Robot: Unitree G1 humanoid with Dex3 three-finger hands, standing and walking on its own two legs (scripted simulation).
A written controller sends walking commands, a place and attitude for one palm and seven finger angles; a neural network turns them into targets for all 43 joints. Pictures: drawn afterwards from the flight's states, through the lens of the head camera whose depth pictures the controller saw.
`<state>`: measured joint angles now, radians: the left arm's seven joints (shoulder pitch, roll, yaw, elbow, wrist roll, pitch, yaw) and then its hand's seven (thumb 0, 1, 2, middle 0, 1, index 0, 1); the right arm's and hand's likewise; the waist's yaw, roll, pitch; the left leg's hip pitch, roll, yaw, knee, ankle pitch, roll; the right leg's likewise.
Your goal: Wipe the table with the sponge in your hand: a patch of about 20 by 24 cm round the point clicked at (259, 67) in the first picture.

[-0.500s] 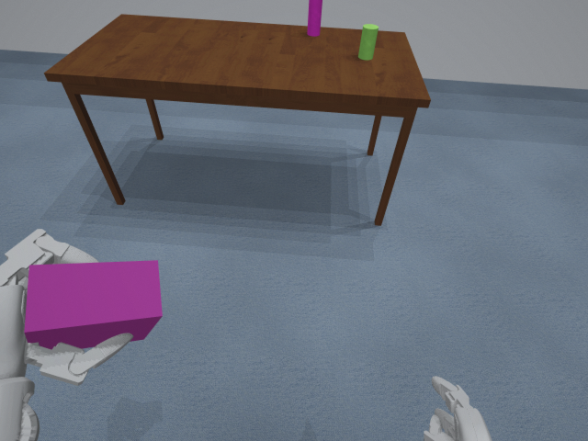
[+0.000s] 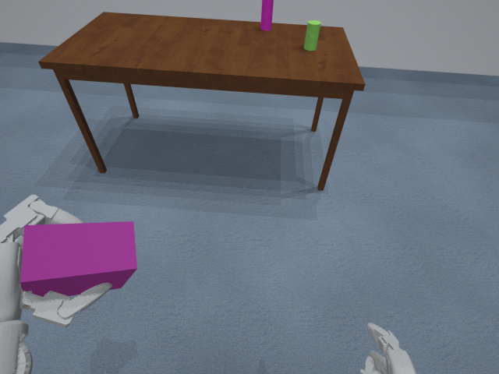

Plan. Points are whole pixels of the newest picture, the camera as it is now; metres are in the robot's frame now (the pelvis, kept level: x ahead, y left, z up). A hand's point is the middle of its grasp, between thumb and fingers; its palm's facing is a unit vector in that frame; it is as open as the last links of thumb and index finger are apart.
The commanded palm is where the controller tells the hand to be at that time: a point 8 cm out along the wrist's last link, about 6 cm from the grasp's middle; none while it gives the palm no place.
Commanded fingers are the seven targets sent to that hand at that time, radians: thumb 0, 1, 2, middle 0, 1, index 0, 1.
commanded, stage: walk to a spot facing it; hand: left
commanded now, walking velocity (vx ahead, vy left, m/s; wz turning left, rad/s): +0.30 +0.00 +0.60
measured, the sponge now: (95, 260) +0.22 +0.21 +0.14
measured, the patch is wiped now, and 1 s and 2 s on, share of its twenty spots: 0.00 0.00 0.00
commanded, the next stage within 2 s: none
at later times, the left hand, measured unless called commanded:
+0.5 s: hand (2, 253) +0.21 +0.31 +0.16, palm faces +0.57 -0.73 -0.38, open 10.2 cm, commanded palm +0.15 +0.33 +0.18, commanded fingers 0.00 0.10 1.30 -1.20 -1.60 -1.20 -1.60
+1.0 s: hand (76, 203) +0.30 +0.27 +0.15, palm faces +0.62 -0.59 -0.51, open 10.2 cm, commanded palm +0.23 +0.29 +0.18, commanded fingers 0.00 0.10 1.30 -1.20 -1.60 -1.20 -1.60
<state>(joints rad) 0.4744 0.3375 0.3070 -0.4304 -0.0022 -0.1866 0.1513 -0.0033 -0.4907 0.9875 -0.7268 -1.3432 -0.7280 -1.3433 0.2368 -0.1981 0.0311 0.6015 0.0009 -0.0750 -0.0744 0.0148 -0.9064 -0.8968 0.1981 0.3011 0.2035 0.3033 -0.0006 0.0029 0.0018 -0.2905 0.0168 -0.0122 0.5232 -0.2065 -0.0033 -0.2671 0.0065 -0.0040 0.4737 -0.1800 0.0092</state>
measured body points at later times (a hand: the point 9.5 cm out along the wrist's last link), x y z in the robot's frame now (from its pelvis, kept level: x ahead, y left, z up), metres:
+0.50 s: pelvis +0.05 +0.02 +0.00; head +0.04 +0.05 +0.45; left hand +0.17 +0.35 +0.18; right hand +0.22 -0.17 -0.09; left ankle +0.05 +0.12 -0.74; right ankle +0.05 -0.13 -0.66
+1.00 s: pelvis +0.20 -0.03 +0.01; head +0.24 -0.04 +0.45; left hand +0.26 +0.29 +0.18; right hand +0.45 -0.21 -0.10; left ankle +0.14 +0.11 -0.60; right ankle +0.17 -0.10 -0.74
